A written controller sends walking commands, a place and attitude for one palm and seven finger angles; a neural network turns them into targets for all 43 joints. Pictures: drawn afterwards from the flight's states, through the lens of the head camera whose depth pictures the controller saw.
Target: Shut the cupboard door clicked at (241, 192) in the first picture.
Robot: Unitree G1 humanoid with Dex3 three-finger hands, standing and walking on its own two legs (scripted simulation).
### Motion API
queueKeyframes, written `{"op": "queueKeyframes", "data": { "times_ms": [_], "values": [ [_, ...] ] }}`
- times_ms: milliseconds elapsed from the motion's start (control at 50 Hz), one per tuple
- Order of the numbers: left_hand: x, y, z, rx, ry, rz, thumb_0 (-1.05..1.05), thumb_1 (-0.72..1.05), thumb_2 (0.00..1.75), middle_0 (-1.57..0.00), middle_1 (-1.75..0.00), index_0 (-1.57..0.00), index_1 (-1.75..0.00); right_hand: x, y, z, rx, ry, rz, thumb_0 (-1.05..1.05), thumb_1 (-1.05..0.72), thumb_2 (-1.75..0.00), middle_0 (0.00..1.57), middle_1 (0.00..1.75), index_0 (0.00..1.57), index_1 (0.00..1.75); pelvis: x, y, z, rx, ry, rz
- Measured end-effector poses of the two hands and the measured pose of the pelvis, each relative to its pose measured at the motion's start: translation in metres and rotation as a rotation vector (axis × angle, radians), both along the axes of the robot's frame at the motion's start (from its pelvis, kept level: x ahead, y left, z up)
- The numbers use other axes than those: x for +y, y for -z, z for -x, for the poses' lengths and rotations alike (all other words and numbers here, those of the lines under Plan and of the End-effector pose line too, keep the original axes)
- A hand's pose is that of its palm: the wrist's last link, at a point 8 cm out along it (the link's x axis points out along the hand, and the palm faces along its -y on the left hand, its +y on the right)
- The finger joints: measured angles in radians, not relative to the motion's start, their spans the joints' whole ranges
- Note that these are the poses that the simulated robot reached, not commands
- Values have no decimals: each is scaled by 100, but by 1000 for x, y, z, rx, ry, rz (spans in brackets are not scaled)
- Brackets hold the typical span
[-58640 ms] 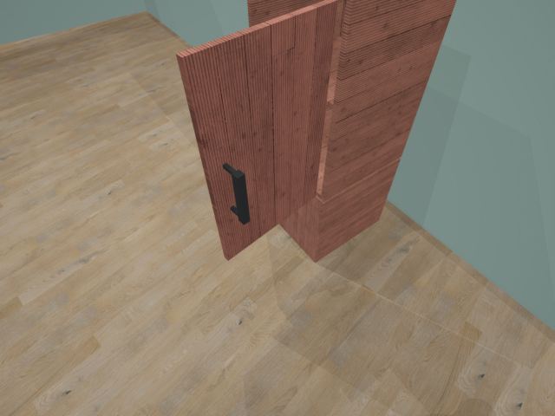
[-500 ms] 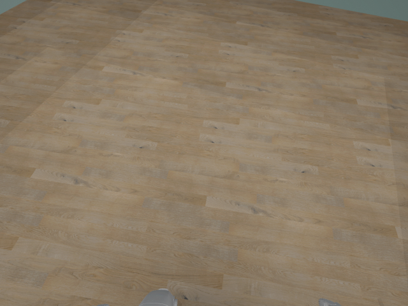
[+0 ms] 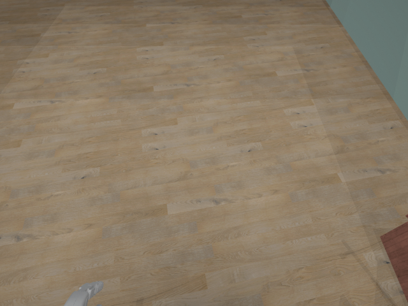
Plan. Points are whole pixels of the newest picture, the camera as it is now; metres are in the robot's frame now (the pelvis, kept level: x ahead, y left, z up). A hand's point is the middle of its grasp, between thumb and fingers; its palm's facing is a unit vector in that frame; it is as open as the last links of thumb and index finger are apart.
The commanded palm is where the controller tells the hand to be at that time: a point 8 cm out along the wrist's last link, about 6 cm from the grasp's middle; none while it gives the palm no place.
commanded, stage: turn to face it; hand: left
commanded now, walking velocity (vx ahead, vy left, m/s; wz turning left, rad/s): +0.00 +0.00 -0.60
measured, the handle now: out of the picture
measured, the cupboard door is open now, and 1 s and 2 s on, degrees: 26 26 26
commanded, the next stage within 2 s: take the last steps up to it in 1.68 s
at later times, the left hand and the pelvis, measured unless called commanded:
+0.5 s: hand (118, 298) +0.16 +0.21 -0.18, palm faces -0.24 -0.96 -0.17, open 7.4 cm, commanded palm none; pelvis +0.03 +0.03 +0.01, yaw -17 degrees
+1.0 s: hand (175, 251) +0.25 +0.08 -0.14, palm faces -0.56 -0.78 -0.27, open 7.4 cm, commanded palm none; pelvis +0.04 -0.01 +0.00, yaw -35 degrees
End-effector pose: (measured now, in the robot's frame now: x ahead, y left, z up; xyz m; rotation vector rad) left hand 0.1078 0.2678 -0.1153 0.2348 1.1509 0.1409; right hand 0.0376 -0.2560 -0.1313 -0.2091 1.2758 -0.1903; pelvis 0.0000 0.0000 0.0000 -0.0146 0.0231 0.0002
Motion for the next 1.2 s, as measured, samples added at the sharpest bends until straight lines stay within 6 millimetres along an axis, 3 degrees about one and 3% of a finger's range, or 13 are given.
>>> {"op": "queueKeyframes", "data": {
  "times_ms": [80, 240, 340, 460, 600, 700, 780, 860, 940, 1060, 1200],
  "values": [
    [-25, -4, -16, -24, 56, -16, 1, 91, 90, -20, -30, -19, -30, -23, 10, 11, 36, 69, 9, 1, -91, -90, 21, 30, 21, 30, -8, 2, -2, -4, 43, 1],
    [-48, -1, -19, 42, 116, 21, 1, 91, 90, -20, -30, -20, -30, -30, -13, -10, -48, 121, 24, 1, -91, -90, 20, 29, 20, 30, -12, -11, -11, 5, 128, -13],
    [-42, 11, -23, 74, 139, 53, 1, 91, 90, -20, -30, -20, -30, -21, -24, -29, -100, 140, 53, 1, -91, -90, 20, 29, 20, 30, -1, -9, -20, 9, 181, -1],
    [-17, 33, -43, 122, 173, 73, 1, 91, 90, -20, -30, -20, -30, 3, -34, -39, -160, 168, 100, 1, -91, -90, 20, 29, 20, 30, 22, -1, -33, 13, 263, 9],
    [-6, 19, -83, 124, 272, 58, 1, 91, 90, -20, -30, -19, -30, 26, -45, -5, -102, 249, 97, 1, -91, -90, 21, 30, 21, 30, 32, -16, -40, 16, 354, 43],
    [-19, 11, -112, 105, 347, 40, 1, 91, 90, -20, -30, -19, -30, 33, -40, 31, -51, 353, 74, 1, -91, -90, 21, 30, 21, 30, 30, -18, -43, 17, 418, 42],
    [-48, 6, -137, 75, 430, 29, 1, 92, 90, -19, -30, -19, -30, 33, -29, 67, -9, 446, 47, 1, -91, -90, 21, 30, 21, 30, 22, -15, -42, 10, 471, 32],
    [-90, 1, -159, 20, 523, 19, 1, 92, 90, -19, -30, -19, -30, 26, -10, 105, 28, 537, 13, 1, -91, -90, 21, 30, 21, 30, 6, -6, -39, 1, 527, 12],
    [-127, -1, -168, -48, 599, 2, 1, 91, 90, -20, -30, -19, -30, 11, 13, 132, 59, 612, -10, 1, -91, -90, 21, 30, 21, 30, -9, 6, -35, -7, 575, -1],
    [-149, -11, -156, -1, 646, -6, 0, 91, 90, -20, -30, -20, -30, -5, -1, 125, 9, 666, -3, 1, -91, -90, 20, 29, 20, 30, -18, -9, -36, -8, 643, -20],
    [-152, 0, -154, 67, 686, 15, 1, 91, 90, -20, -30, -20, -30, -16, -17, 99, -73, 693, 41, 1, -91, -90, 20, 29, 20, 30, -19, -13, -47, 3, 717, -17]
  ]
}}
